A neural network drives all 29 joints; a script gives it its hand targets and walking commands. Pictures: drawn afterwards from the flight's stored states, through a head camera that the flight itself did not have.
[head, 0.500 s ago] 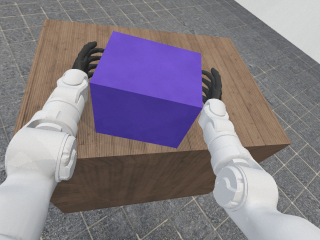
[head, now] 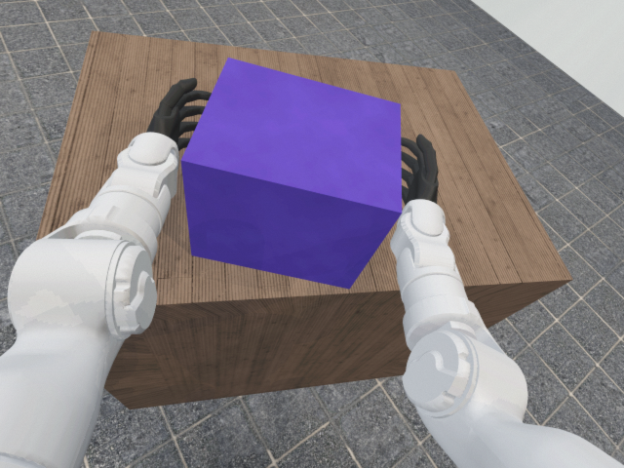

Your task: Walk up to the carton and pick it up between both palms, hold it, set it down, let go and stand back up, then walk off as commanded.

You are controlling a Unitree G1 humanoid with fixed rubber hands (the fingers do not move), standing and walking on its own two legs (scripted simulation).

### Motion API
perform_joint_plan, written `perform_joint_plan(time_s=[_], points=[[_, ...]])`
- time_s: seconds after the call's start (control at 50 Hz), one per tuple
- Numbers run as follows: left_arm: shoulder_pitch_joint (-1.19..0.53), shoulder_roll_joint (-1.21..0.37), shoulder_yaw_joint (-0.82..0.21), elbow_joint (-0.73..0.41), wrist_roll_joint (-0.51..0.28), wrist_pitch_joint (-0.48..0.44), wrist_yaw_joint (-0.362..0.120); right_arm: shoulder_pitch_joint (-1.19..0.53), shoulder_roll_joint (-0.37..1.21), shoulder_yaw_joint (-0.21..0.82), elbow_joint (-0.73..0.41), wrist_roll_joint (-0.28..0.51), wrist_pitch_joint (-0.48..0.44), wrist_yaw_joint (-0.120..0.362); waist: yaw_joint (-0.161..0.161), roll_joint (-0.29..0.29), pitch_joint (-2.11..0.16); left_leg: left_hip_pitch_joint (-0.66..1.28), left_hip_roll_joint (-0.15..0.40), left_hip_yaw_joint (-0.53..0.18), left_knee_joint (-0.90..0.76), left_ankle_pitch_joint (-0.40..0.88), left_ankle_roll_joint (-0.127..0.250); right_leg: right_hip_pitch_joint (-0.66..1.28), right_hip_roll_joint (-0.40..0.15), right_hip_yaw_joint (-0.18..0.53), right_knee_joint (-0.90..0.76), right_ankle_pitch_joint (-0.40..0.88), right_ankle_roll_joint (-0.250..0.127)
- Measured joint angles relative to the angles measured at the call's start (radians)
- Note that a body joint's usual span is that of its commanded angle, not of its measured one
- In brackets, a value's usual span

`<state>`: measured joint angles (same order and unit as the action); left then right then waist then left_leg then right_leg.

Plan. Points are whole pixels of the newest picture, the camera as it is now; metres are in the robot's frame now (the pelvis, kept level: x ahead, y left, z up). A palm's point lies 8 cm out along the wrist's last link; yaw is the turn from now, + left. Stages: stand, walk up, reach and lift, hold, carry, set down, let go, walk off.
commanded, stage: reach and lift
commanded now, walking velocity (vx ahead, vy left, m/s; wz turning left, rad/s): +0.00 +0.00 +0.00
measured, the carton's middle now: (293, 181) +0.49 -0.06 +0.05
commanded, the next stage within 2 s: none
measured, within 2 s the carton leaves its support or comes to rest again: leaves its support in 1.18 s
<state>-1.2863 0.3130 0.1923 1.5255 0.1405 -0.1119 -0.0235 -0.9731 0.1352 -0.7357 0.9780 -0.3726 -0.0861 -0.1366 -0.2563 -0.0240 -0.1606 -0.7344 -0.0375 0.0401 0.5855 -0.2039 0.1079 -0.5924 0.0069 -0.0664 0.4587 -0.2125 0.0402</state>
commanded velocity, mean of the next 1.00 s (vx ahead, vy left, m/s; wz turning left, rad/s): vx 0.00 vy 0.00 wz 0.00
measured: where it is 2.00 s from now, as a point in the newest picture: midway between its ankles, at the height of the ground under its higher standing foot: outside the picture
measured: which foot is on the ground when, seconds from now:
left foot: down 0.00-1.00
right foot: down 0.00-1.00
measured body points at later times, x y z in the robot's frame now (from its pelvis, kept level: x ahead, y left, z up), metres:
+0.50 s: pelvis +0.02 -0.01 +0.01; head +0.10 +0.01 +0.46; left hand +0.52 +0.10 +0.10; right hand +0.42 -0.21 +0.10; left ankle +0.03 +0.03 -0.72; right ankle -0.01 -0.15 -0.72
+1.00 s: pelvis +0.02 -0.03 +0.02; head +0.08 +0.02 +0.46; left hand +0.51 +0.11 +0.10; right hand +0.42 -0.21 +0.10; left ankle +0.03 +0.03 -0.72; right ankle -0.01 -0.15 -0.72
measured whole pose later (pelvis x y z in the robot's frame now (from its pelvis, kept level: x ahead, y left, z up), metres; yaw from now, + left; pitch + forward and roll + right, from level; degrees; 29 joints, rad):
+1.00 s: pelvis +0.02 -0.03 +0.02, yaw -1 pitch +14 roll -3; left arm -1.09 0.29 0.26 1.42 0.21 -0.20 -0.07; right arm -0.83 0.21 -0.74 0.98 -0.44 -0.28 -0.17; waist -0.17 -0.05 -0.13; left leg -0.51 -0.02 0.05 0.43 -0.17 0.07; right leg -0.39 0.02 -0.08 0.31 -0.17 0.00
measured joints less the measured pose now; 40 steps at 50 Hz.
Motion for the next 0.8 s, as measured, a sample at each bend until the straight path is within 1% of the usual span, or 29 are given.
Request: perform_joint_plan(time_s=[0.06,0.12,0.18,0.22,0.34,0.46,0.64,0.8], points=[[0.021,-0.011,0.044,-0.01,0.036,-0.026,-0.011,0.038,0.033,-0.035,-0.054,-0.039,-0.039,0.016,0.012,0.0,0.022,0.042,-0.004,0.003,-0.025,0.005,0.001,0.041,-0.003,0.002,-0.024,0.006,0.002],[0.055,-0.022,0.079,-0.033,0.056,-0.046,-0.015,0.055,0.05,-0.065,-0.071,-0.064,-0.069,0.034,0.023,0.007,0.044,0.089,-0.007,0.007,-0.051,0.007,0.001,0.083,-0.009,-0.005,-0.044,0.01,0.004],[0.085,-0.026,0.094,-0.045,0.063,-0.052,-0.019,0.064,0.055,-0.073,-0.073,-0.086,-0.074,0.044,0.039,0.015,0.061,0.136,-0.009,0.02,-0.074,0.006,0.003,0.124,-0.015,-0.008,-0.061,0.008,0.003],[0.106,-0.023,0.102,-0.051,0.056,-0.061,-0.026,0.071,0.061,-0.07,-0.073,-0.094,-0.081,0.047,0.04,0.023,0.072,0.165,-0.011,0.024,-0.085,0.004,0.004,0.149,-0.017,-0.004,-0.07,0.007,0.002],[0.158,-0.02,0.12,-0.07,0.038,-0.067,-0.045,0.095,0.08,-0.048,-0.074,-0.101,-0.091,0.026,0.051,0.034,0.075,0.215,-0.009,0.036,-0.107,-0.001,0.001,0.19,-0.015,0.009,-0.081,0.001,-0.003],[0.174,-0.022,0.141,-0.087,0.033,-0.056,-0.057,0.106,0.09,-0.031,-0.076,-0.099,-0.089,0.002,0.063,0.021,0.088,0.244,-0.001,0.035,-0.119,0.001,-0.009,0.218,-0.006,0.009,-0.094,0.004,-0.013],[0.165,-0.015,0.131,-0.114,0.061,-0.035,-0.067,0.114,0.11,-0.035,-0.098,-0.103,-0.089,-0.013,0.068,-0.003,0.069,0.214,0.011,0.017,-0.132,0.022,-0.028,0.195,0.007,-0.009,-0.113,0.022,-0.032],[0.175,-0.013,0.107,-0.121,0.091,-0.047,-0.067,0.131,0.111,-0.036,-0.07,-0.103,-0.132,-0.026,0.069,-0.02,0.037,0.201,0.014,0.01,-0.146,0.033,-0.038,0.181,0.012,-0.015,-0.124,0.03,-0.039]])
